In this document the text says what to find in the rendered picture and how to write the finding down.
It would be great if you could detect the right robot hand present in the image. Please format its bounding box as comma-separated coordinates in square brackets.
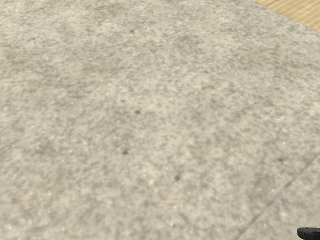
[297, 227, 320, 240]

